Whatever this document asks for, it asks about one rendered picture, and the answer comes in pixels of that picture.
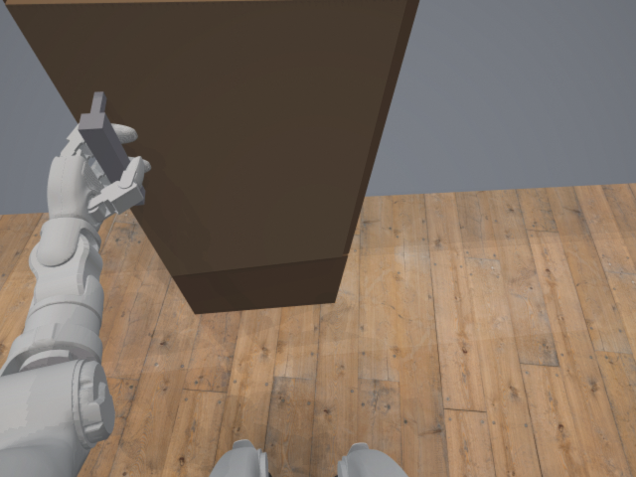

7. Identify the robot right thigh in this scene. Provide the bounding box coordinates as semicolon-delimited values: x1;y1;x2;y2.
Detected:
337;449;408;477

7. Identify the robot left shin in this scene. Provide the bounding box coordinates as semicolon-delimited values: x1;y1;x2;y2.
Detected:
233;439;254;449

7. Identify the handle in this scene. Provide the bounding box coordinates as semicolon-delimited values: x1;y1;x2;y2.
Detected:
78;91;145;206

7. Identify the robot left forearm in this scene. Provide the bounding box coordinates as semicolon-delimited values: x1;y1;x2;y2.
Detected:
0;218;104;377

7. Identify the cupboard door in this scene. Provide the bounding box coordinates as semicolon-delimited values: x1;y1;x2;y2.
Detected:
5;0;407;276

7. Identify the robot left hand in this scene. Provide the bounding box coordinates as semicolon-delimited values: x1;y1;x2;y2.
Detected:
47;123;151;232

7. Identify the left robot upper arm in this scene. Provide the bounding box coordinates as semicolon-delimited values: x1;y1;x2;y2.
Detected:
0;359;115;477

